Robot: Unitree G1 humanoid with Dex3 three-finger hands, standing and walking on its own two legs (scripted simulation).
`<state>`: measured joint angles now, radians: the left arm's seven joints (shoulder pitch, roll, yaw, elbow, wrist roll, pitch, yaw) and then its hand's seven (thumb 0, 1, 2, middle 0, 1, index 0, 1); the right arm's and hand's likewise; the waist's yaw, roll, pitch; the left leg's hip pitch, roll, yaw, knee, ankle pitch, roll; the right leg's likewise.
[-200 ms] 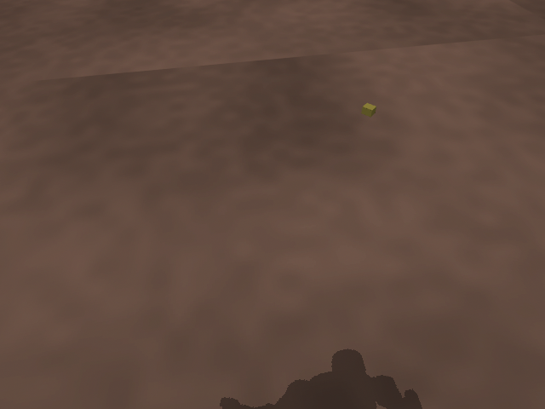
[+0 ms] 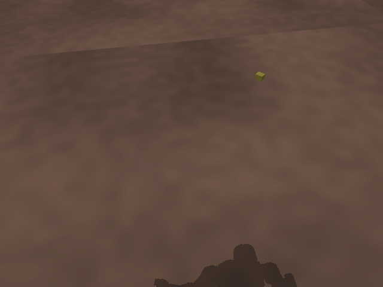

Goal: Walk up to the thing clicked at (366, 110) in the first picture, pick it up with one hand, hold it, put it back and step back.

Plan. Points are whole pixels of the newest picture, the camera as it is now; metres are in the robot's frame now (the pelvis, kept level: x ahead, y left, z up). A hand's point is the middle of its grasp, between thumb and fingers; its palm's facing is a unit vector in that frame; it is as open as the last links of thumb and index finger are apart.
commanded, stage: stand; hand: left
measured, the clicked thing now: (259, 76) +1.93 -0.66 -0.76
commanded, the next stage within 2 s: walk up in 0.92 s
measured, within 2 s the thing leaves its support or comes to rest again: neither
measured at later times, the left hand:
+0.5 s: hand out of the picture +0.08 +0.25 -0.16, palm faces -0.02 -0.94 -0.34, open 7.4 cm
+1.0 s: hand out of the picture +0.08 +0.26 -0.16, palm faces -0.07 -0.94 -0.32, open 7.4 cm
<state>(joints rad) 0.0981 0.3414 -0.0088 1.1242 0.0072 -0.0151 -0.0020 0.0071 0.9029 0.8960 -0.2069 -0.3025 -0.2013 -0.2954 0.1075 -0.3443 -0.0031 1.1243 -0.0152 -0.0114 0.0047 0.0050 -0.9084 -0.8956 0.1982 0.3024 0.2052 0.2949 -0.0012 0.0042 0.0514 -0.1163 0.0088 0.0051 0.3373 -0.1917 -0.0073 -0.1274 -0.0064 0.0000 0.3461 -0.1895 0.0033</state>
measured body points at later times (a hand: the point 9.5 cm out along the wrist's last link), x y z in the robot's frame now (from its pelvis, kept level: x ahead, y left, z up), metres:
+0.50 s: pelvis +0.01 +0.00 +0.00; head +0.02 +0.00 +0.45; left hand +0.08 +0.30 -0.13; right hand +0.09 -0.29 -0.13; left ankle +0.00 +0.12 -0.75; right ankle +0.00 -0.12 -0.75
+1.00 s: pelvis +0.01 +0.00 +0.00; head +0.02 +0.00 +0.45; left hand +0.09 +0.31 -0.13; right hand +0.08 -0.31 -0.13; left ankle +0.00 +0.12 -0.75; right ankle -0.01 -0.12 -0.73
